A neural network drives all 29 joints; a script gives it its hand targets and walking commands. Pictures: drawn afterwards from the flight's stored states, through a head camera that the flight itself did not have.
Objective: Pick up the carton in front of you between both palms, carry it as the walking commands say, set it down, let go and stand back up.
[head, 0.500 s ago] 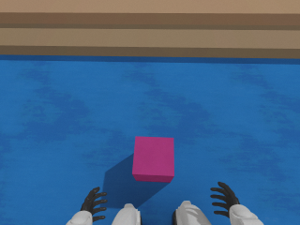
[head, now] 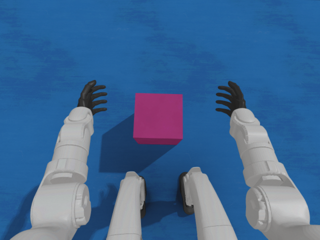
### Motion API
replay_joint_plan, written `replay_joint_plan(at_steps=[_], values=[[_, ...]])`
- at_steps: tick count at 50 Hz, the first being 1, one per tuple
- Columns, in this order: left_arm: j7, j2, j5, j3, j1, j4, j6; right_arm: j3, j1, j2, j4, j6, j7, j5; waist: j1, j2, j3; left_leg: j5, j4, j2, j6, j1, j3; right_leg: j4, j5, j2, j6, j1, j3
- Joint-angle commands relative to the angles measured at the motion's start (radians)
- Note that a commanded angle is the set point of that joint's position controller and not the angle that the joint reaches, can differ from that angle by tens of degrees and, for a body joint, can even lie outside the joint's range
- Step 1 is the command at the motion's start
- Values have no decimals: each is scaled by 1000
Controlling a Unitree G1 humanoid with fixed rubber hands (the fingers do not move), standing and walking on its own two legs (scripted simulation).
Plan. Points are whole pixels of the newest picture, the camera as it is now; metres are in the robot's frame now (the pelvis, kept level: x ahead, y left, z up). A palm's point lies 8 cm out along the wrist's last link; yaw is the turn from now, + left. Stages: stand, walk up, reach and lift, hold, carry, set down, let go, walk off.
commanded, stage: reach and lift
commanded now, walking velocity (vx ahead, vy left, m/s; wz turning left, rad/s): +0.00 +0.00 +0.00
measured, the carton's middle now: (158, 121) +0.48 +0.00 -0.53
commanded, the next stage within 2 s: none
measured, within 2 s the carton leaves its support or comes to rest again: leaves its support in 1.92 s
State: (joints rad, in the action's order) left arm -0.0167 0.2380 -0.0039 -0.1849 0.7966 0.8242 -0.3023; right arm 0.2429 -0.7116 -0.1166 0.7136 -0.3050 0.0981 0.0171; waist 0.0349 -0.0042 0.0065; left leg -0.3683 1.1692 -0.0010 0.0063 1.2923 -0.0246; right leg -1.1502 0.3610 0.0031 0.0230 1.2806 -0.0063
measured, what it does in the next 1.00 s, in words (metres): lowers itself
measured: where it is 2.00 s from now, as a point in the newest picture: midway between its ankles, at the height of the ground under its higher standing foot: (164, 202)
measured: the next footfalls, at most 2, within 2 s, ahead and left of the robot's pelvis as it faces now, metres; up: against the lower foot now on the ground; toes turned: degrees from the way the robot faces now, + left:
none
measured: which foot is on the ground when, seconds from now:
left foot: down 0.00-1.00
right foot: down 0.00-1.00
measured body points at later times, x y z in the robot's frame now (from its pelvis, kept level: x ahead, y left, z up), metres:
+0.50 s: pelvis +0.02 +0.00 -0.05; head +0.33 +0.01 +0.27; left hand +0.53 +0.19 -0.19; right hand +0.50 -0.20 -0.19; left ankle +0.09 +0.12 -0.62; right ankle +0.09 -0.13 -0.62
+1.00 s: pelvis -0.04 +0.00 -0.26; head +0.32 +0.01 +0.01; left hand +0.51 +0.18 -0.43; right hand +0.48 -0.19 -0.43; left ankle +0.08 +0.12 -0.62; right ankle +0.09 -0.13 -0.62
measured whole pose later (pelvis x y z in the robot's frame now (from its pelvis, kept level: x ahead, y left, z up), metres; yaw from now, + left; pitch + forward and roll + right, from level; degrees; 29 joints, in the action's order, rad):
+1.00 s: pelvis -0.04 +0.00 -0.26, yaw -1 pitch +42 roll -2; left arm 0.07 0.41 -0.19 -0.07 1.35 1.11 -0.06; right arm 0.17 -1.27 -0.26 1.01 -0.06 0.15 0.20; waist 0.03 0.01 0.21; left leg -0.51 2.06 -0.04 0.03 2.28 -0.05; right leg -2.04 0.50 -0.04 0.06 2.26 -0.03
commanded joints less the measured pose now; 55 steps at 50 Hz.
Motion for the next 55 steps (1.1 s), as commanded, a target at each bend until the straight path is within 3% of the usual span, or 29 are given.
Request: replay_joint_plan(at_steps=[1, 8, 13, 19, 27, 32, 36, 46, 50, 55], values=[[14, 137, -5, -32, 334, -29, 71, 41, -293, -112, -51, 74, 20, 0, 7, -46, -741, 45, -137, -56, 22, -342, 40, 117, -36, -67, 22, -255, 66], [13, 178, -6, -53, 521, 64, 168, 70, -447, -136, 12, 171, 16, 4, 21, -60, -947, 194, -106, -65, 21, -338, 30, 94, -168, -74, 24, -192, 74], [-2, 162, 30, -86, 498, 62, 211, 94, -421, -122, 1, 218, -10, -21, 19, -71, -1054, 381, -86, -66, 18, -375, 15, 91, -315, -76, 26, -160, 69], [-12, 115, 72, -132, 450, 73, 255, 138, -392, -83, 32, 265, -37, -65, 11, -60, -977, 449, -3, -60, 22, -177, 1, 4, -379, -71, 35, 13, 52], [16, 114, 45, -108, 409, 76, 280, 125, -360, -90, 70, 291, -24, -50, 4, -44, -1010, 428, 247, -63, 31, 104, 14, -252, -386, -76, 47, 201, 49], [50, 178, -36, -33, 490, 6, 287, 48, -428, -151, 9, 295, 7, 41, 1, -57, -1167, 413, 417, -59, 39, 119, 32, -420, -376, -77, 56, 224, 59], [70, 221, -103, 24, 571, -5, 273, -9, -515, -193, -7, 279, 30, 112, -3, -64, -1205, 303, 515, -53, 39, 145, 51, -525, -278, -70, 56, 258, 74], [95, 285, -180, 89, 780, 160, 247, -53, -741, -260, 163, 250, 55, 177, 6, -54, -992, -46, 671, -20, 31, 338, 50, -698, 23, -34, 41, 388, 86], [91, 294, -195, 115, 834, 243, 264, -67, -805, -275, 253, 268, 51, 188, 8, -46, -893, -71, 727, -7, 27, 406, 35, -755, 41, -22, 38, 430, 72], [92, 310, -219, 149, 893, 266, 297, -94, -860, -291, 295, 303, 46, 217, 7, -47, -900, 9, 803, 0, 26, 397, 23, -826, -39, -21, 40, 427, 60]])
